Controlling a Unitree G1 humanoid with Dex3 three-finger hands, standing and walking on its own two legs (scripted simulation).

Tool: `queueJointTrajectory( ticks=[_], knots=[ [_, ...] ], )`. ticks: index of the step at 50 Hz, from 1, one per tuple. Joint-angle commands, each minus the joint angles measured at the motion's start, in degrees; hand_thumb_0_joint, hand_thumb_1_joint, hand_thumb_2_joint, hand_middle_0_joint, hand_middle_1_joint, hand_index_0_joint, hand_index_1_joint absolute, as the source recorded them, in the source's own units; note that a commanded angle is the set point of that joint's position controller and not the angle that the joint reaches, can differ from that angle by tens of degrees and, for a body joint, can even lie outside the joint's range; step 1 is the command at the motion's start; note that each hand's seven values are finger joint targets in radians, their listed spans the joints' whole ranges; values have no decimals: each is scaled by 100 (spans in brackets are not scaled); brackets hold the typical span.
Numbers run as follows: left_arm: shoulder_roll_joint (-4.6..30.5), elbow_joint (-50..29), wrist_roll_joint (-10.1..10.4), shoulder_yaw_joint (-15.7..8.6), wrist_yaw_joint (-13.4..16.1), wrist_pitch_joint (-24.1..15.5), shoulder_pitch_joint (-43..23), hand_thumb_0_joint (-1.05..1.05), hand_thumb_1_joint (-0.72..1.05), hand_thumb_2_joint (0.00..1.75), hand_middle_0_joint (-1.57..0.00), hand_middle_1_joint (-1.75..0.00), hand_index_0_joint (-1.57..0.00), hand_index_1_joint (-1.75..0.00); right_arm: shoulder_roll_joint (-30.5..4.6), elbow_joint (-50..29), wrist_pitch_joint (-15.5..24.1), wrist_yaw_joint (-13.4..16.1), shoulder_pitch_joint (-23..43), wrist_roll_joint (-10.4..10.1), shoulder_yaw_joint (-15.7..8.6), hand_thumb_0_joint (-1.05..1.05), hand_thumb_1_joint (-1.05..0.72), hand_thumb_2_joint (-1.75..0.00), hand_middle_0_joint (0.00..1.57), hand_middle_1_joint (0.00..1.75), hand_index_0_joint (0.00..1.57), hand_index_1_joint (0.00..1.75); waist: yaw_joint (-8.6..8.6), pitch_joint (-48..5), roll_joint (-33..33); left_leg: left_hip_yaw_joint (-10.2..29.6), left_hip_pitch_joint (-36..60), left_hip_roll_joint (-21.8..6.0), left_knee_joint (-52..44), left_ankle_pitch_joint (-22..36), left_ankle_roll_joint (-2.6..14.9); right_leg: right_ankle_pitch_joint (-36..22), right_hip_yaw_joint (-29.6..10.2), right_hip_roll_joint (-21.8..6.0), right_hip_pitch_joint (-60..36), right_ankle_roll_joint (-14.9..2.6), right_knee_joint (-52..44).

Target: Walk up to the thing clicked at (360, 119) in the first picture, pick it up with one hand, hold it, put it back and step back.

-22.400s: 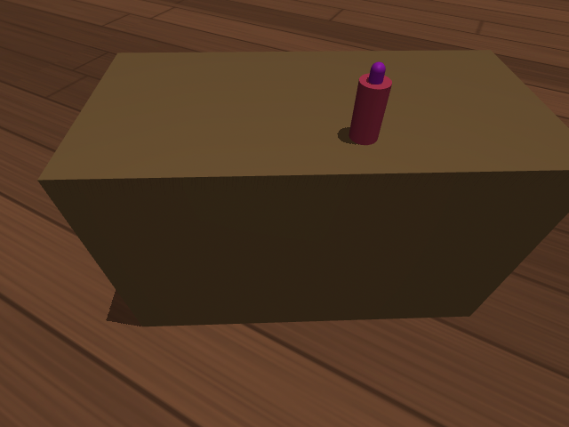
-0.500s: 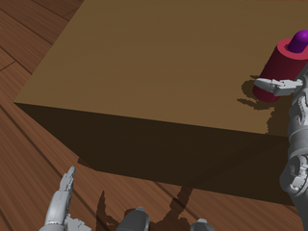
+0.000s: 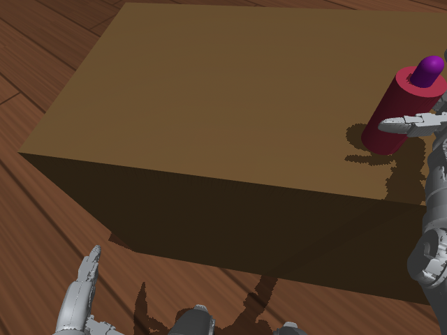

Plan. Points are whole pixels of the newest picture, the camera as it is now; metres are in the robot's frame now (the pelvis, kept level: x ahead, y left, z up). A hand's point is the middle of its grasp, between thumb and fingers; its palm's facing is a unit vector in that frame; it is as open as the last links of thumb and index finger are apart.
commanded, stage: withdraw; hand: right
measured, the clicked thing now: (403, 106) +0.50 -0.23 +0.12
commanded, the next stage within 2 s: rise in 0.14 s
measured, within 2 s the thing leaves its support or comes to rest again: neither
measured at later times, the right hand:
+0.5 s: hand out of the picture +0.46 -0.35 +0.18, palm faces +0.43 +0.87 -0.24, open 17.5 cm
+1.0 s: hand out of the picture +0.27 -0.29 +0.17, palm faces +0.39 +0.84 -0.38, open 17.5 cm
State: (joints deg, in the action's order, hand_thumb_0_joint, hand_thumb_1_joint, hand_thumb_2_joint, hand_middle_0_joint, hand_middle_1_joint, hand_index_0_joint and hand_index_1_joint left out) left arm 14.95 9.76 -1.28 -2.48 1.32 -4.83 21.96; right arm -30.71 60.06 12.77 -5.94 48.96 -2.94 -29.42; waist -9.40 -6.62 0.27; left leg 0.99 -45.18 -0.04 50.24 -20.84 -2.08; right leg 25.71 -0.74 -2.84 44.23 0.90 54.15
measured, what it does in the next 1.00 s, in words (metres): stands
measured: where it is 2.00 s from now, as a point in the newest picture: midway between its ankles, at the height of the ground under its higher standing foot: outside the picture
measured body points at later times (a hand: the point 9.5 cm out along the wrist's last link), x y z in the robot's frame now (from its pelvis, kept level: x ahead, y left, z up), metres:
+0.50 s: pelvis +0.02 +0.00 +0.03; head +0.07 -0.01 +0.48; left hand +0.16 +0.26 -0.03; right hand +0.43 -0.40 +0.20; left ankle +0.03 +0.15 -0.69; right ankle +0.00 -0.12 -0.69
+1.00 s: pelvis +0.04 +0.00 +0.04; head +0.04 +0.01 +0.49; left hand +0.18 +0.24 -0.04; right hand +0.25 -0.33 +0.19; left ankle +0.03 +0.14 -0.69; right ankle +0.00 -0.12 -0.69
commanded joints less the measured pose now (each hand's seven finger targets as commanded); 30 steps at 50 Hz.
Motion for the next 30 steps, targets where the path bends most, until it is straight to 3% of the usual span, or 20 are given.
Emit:
queueJointTrajectory(
  ticks=[1,2,3,4,8,10,13,14,15,17,18,20,21,22,23,24,26,27,29,30],
  knots=[
    [705,-300,92,-274,82,-261,102,0,-52,3,-5,-5,-5,-5,-2176,-1457,269,-11,3076,-58,-70,0,48,-3,9,5,8,5,267,-2524,1020,-286,1631,178,-662,1702,263,-2121,20,181,-1706,-44,-931],
    [652,-226,104,-153,77,-259,-79,0,-52,3,-5,-5,-5,-4,-2194,-1288,196,-33,3016,-65,-54,0,48,-3,8,5,7,5,341,-2444,1122,-287,1598,185,-730,1610,265,-2164,3,165,-1741,-30,-996],
    [560,-279,117,-79,75,-283,-393,0,-52,3,-5,-5,-5,-4,-2209,-1698,175,-54,3507,-43,58,0,52,-2,8,5,7,5,346,-2633,1387,-243,1657,151,-750,1655,270,-2185,28,164,-1881,-27,-1042],
    [662,-178,124,-162,106,-297,-439,0,-52,3,-5,-4,-5,-4,-2415,-1566,66,-75,3521,-28,-52,0,54,-2,7,5,7,5,389,-2693,1275,-225,1743,143,-818,1714,260,-2158,55,174,-1944,-44,-1058],
    [903,-11,189,-286,188,-341,-719,0,-52,2,-5,-5,-6,-4,-2223,-673,-426,-400,3003,-102,120,0,57,-3,6,5,6,5,245,-2234,591,-267,1883,160,-1056,1718,191,-2015,60,160,-1841,-119,-1229],
    [843,-55,217,-134,208,-376,-686,0,-53,2,-5,-5,-5,-4,-1925,-254,-661,-632,2564,-185,303,0,56,-4,5,5,5,5,217,-1895,124,-314,1925,175,-1158,1652,164,-1946,45,148,-1743,-158,-1348],
    [847,-294,276,-54,223,-419,-600,0,-56,6,-6,-4,-5,-5,-2070,-311,-832,-909,2662,-284,269,0,51,-5,6,6,7,6,201,-1931,-117,-307,2057,159,-1198,1881,140,-2195,35,153,-1889,-186,-1405],
    [801,-665,299,-70,153,-338,-750,0,-54,5,-6,-5,-5,-5,-2803,-307,-786,-568,2288,356,447,0,51,-4,6,6,7,6,567,-1802,-359,-273,2313,101,-1357,1736,113,-2063,168,204,-1820,-150,-1542],
    [912,-408,303,-264,130,-250,-311,0,-54,5,-6,-4,-5,-5,-2652,-151,-807,-382,2281,303,449,0,54,-4,6,6,7,6,352,-1630,-264,-265,2246,105,-1406,1665,118,-1904,196,205,-1834,-154,-1618],
    [831,-43,331,-251,48,-124,399,0,-53,4,-5,-4,-5,-4,-2511,53,-904,-274,2032,309,588,0,56,-4,6,6,6,6,283,-1002,-460,-254,2129,58,-1596,1468,80,-1590,246,260,-1700,-219,-1722],
    [845,14,332,-286,13,-92,434,0,-52,4,-5,-4,-5,-4,-2800,-172,-909,-200,1958,388,516,0,58,-3,6,6,6,6,359,-940,-362,-182,2184,5,-1661,1404,71,-1472,309,308,-1663,-241,-1765],
    [758,147,346,-236,-83,-40,357,0,-52,4,-5,-4,-5,-4,-3418,-1061,-861,-28,2526,477,233,0,59,-3,6,6,6,6,552,-1513,260,-140,2343,-9,-1595,1688,117,-1841,346,331,-2049,-191,-1771],
    [768,236,348,-247,-121,-34,303,0,-50,3,-5,-4,-5,-4,-3520,-1147,-866,41,2583,512,182,0,61,-2,6,6,6,6,589,-1547,446,-128,2354,-18,-1588,1738,137,-1902,356,344,-2099,-177,-1758],
    [780,320,367,-313,-145,-38,193,0,-50,4,-5,-6,-6,-4,-3730,-1874,-807,134,2873,509,63,0,60,-4,6,5,5,5,711,-1915,1007,-145,2377,-6,-1537,1849,193,-2124,322,329,-2486,-115,-1789],
    [680,434,369,-215,-173,-60,89,0,-49,3,-5,-5,-6,-4,-3544,-1226,-849,199,2488,537,121,0,61,-3,6,5,5,5,632,-1666,830,-190,2325,26,-1541,1947,205,-2266,301,320,-2400,-89,-1738],
    [629,449,378,-117,-201,-74,-187,0,-50,4,-5,-5,-6,-4,-3607,-1838,-784,277,2643,531,47,0,61,-3,6,5,5,5,807,-2089,1143,-188,2511,23,-1511,2076,241,-2482,286,311,-2555,-45,-1760],
    [552,320,364,2,-191,-165,-754,0,-51,5,-5,-5,-6,-4,-3630,-2675,-612,451,2802,510,-89,0,60,-4,6,5,5,5,946,-2796,1758,-224,2619,80,-1424,2312,309,-3258,236,222,-3090,70,-1679],
    [535,228,361,100,-178,-210,-996,0,-51,5,-5,-5,-6,-5,-3261,-2048,-644,503,2244,510,30,0,60,-4,6,5,5,5,926,-2661,1504,-269,2585,128,-1448,2300,318,-3447,198,180,-3073,94,-1656],
    [773,121,342,-72,-119,-236,-909,0,-53,7,-5,-5,-5,-5,-2809,-1898,-620,606,1176,479,117,0,59,-4,6,5,5,5,870,-2572,1147,-363,2669,196,-1484,2464,341,-3872,150,89,-3133,138,-1693],
    [920,50,338,-256,-88,-237,-854,0,-53,6,-5,-5,-5,-5,-2814,-2373,-551,644,1163,460,102,0,56,-5,6,5,5,5,878,-2793,1286,-375,2723,181,-1479,2480,345,-4075,135,64,-3344,149,-1663]
  ],
)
